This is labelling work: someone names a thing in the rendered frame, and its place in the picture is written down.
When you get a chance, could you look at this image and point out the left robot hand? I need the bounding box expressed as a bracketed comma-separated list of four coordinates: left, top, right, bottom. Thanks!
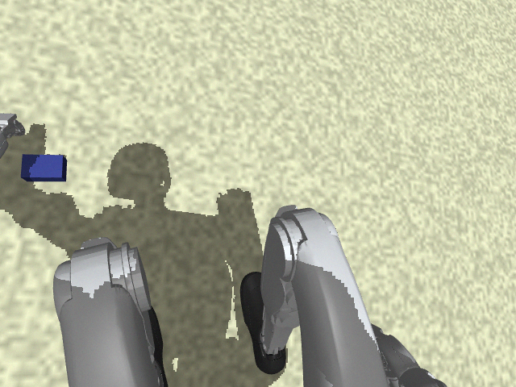
[0, 113, 25, 159]

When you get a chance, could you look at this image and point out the right robot hand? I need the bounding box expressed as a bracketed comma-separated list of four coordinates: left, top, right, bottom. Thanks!
[371, 324, 420, 387]

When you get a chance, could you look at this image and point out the small box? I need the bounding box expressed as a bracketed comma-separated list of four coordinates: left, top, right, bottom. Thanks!
[21, 154, 67, 181]

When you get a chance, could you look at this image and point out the right robot arm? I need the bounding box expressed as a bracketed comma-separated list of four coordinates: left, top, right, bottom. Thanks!
[398, 368, 447, 387]

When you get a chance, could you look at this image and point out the right robot foot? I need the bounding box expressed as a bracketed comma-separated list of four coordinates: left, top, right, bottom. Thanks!
[240, 272, 286, 374]

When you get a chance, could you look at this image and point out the left robot foot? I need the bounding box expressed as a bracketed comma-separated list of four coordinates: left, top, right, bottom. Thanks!
[148, 307, 168, 387]

